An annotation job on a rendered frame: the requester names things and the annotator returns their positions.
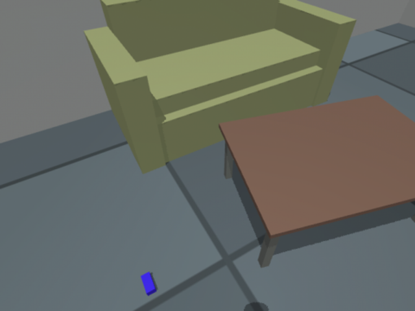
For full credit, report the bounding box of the coffee table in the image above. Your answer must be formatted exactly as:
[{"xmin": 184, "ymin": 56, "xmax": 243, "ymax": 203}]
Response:
[{"xmin": 219, "ymin": 95, "xmax": 415, "ymax": 268}]

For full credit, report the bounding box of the sofa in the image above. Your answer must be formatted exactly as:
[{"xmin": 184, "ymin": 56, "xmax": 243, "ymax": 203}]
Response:
[{"xmin": 84, "ymin": 0, "xmax": 356, "ymax": 174}]

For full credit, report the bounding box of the small box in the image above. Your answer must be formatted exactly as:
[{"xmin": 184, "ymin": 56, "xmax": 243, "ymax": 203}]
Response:
[{"xmin": 141, "ymin": 272, "xmax": 157, "ymax": 296}]

